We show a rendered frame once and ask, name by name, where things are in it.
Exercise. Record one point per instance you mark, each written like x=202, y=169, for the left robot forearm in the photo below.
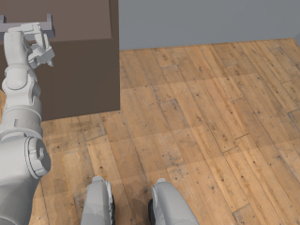
x=22, y=114

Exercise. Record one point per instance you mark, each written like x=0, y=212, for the handle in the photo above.
x=47, y=27

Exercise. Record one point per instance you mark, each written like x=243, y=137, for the drawer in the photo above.
x=71, y=19

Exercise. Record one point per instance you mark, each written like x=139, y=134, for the left robot thigh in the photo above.
x=99, y=197

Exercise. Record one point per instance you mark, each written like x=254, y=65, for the left robot hand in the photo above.
x=19, y=52

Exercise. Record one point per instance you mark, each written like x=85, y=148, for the cabinet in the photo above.
x=85, y=77

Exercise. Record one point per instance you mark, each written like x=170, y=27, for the robot left upper arm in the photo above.
x=22, y=163

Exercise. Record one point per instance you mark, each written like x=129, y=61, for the robot right shin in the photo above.
x=159, y=217

